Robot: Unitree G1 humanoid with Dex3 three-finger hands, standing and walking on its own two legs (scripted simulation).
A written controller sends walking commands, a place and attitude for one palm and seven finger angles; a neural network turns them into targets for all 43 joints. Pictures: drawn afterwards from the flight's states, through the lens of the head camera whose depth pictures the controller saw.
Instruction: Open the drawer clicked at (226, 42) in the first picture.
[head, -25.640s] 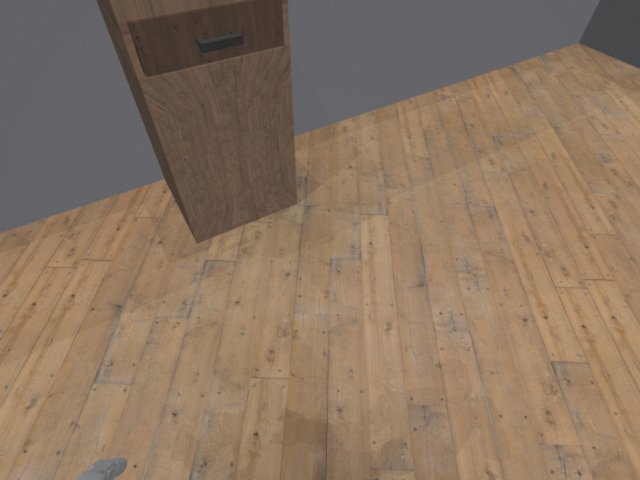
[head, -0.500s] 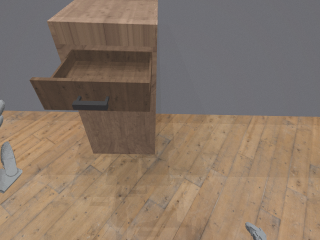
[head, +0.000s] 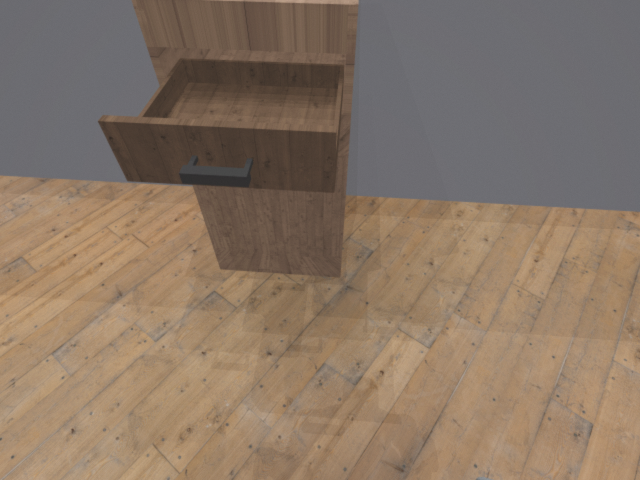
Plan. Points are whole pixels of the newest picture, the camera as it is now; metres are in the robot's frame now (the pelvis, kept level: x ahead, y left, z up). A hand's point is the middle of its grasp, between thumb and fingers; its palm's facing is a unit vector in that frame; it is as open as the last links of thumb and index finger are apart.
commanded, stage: let the arm hang, fingers relaxed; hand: left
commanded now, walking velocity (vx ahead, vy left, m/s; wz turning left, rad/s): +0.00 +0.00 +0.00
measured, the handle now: (218, 168) +0.62 +0.21 +0.02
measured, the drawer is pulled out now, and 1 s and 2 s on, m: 0.30 0.30 0.30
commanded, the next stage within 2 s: look to check the result in 0.82 s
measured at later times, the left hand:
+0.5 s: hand out of the picture +0.02 +0.22 -0.15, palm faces +0.01 -0.97 -0.25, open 7.4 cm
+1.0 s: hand out of the picture +0.07 +0.21 -0.15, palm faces -0.02 -0.97 -0.26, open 7.4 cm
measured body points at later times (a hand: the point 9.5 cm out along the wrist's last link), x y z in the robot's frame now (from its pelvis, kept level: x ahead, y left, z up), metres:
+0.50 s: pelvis +0.01 +0.02 +0.02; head +0.02 +0.01 +0.47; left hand +0.02 +0.27 -0.13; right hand +0.00 -0.20 -0.14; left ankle +0.04 +0.13 -0.72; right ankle +0.03 -0.09 -0.72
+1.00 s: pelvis +0.03 +0.01 +0.02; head +0.05 +0.00 +0.47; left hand +0.07 +0.26 -0.13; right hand +0.04 -0.24 -0.14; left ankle +0.04 +0.13 -0.72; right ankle +0.03 -0.09 -0.72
